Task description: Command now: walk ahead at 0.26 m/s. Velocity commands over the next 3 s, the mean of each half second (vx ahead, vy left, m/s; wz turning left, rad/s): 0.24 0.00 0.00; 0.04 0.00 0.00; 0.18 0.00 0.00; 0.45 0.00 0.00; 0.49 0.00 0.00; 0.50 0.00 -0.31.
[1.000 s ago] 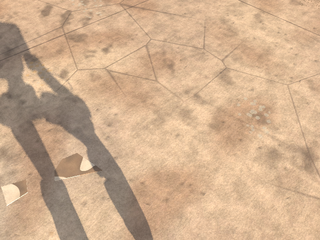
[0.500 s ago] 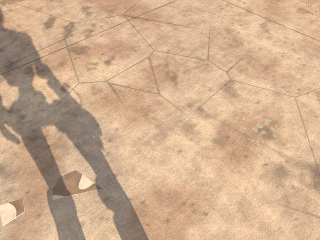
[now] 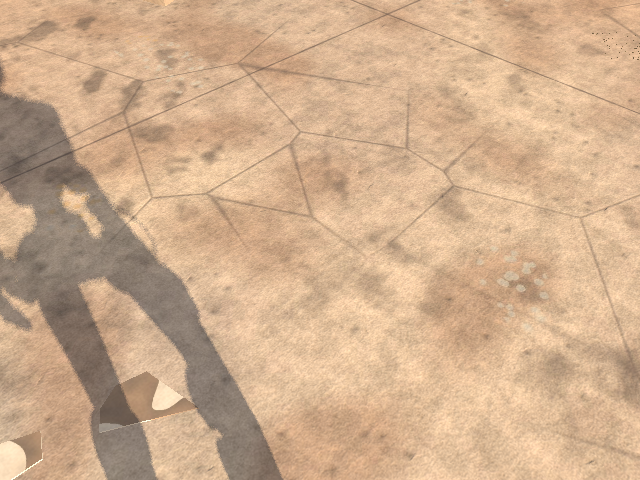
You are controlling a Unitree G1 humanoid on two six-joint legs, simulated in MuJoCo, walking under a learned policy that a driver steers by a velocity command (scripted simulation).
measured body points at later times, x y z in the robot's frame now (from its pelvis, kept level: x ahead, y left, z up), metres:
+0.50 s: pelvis +0.13 -0.05 +0.01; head +0.16 -0.06 +0.46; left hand +0.11 +0.18 -0.14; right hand +0.28 -0.29 -0.12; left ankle +0.24 +0.08 -0.71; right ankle +0.07 -0.14 -0.73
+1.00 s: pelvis +0.18 -0.03 +0.00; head +0.20 -0.04 +0.45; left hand +0.16 +0.20 -0.16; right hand +0.28 -0.28 -0.15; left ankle +0.25 +0.07 -0.73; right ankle +0.09 -0.14 -0.73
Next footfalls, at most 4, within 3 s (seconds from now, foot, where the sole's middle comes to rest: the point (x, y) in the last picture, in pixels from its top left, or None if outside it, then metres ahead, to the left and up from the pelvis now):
0.16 right None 0.13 -0.14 -0.77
0.56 left None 0.29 0.07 -0.77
1.96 right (401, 421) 0.67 -0.15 -0.77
2.56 left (293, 307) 0.99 0.09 -0.77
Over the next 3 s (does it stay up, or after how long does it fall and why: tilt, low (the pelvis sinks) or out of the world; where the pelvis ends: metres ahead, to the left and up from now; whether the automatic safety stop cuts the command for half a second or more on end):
stays up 1.05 -0.01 0.00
